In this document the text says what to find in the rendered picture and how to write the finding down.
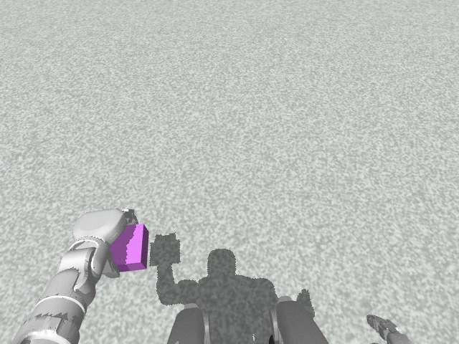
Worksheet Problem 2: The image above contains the small box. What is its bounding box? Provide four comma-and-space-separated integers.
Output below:
109, 224, 149, 272

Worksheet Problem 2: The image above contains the left robot hand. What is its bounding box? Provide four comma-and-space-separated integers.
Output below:
72, 209, 138, 278

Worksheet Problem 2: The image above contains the left robot arm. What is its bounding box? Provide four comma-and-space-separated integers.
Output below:
11, 236, 109, 344

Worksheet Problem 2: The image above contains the right robot hand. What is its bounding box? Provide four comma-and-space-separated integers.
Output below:
366, 315, 412, 344

